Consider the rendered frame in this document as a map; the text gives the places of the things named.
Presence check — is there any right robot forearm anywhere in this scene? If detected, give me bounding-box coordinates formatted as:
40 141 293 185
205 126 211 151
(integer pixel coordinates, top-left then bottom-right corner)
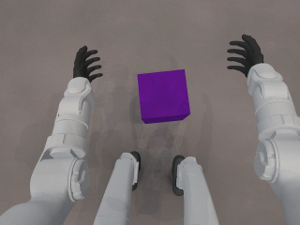
247 63 300 142

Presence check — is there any robot right foot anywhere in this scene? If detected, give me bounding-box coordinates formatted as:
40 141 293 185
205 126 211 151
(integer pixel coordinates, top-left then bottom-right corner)
172 155 185 196

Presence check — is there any robot right hand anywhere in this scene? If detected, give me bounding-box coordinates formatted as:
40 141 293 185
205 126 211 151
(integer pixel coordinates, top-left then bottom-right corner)
227 34 264 78

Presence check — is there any left robot upper arm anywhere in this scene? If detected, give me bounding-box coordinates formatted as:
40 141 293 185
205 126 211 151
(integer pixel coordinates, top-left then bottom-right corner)
0 157 90 225

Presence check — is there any robot left shin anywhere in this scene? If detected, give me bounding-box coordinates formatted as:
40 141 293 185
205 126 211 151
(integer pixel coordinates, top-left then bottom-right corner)
115 152 136 184

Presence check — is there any left robot forearm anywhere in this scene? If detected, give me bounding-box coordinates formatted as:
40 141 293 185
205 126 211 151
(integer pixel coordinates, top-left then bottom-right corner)
30 77 96 196

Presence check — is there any robot left hand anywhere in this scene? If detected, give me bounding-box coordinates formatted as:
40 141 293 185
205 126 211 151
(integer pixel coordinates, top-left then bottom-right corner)
73 45 103 82

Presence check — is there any carton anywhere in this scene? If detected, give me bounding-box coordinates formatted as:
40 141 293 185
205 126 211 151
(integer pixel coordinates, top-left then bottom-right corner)
137 69 190 124

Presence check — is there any right robot upper arm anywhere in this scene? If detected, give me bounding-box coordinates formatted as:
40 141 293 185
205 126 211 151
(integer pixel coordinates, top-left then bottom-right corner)
253 138 300 225

